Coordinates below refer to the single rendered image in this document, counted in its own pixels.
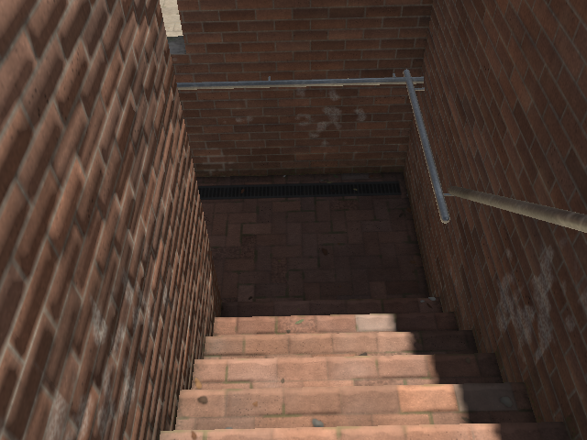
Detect stairs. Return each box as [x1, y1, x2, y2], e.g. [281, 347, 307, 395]
[160, 297, 570, 440]

